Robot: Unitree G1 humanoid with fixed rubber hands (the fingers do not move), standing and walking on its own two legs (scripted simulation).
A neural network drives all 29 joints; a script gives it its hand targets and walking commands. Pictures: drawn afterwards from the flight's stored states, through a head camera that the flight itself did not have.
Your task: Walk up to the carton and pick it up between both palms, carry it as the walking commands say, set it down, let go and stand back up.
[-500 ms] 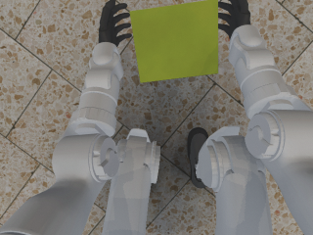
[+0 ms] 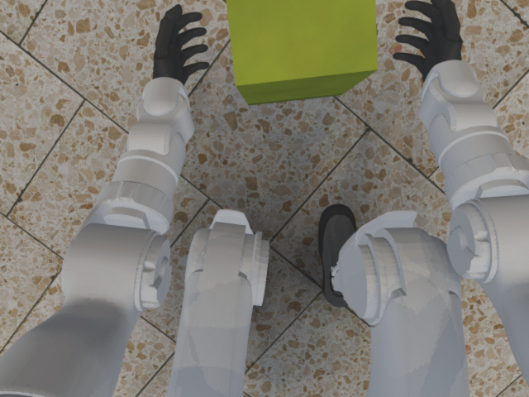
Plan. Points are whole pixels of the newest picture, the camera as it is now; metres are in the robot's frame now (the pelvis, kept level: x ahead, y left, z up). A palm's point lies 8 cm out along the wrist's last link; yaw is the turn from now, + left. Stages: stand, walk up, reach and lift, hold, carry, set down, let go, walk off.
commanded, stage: set down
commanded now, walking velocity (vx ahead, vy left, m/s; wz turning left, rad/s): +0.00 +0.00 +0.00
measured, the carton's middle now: (295, 42) +0.55 -0.03 -0.27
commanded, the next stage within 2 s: let go in 1.56 s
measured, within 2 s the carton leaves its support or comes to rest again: neither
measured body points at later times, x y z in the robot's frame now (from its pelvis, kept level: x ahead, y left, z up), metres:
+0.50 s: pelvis +0.00 +0.00 +0.04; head +0.33 -0.03 +0.34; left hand +0.52 +0.14 -0.10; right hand +0.52 -0.21 -0.11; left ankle +0.08 +0.11 -0.34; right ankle +0.14 -0.11 -0.34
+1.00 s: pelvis +0.02 -0.01 +0.17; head +0.33 -0.04 +0.51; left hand +0.52 +0.15 +0.06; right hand +0.52 -0.22 +0.05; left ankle +0.08 +0.11 -0.34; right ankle +0.14 -0.11 -0.34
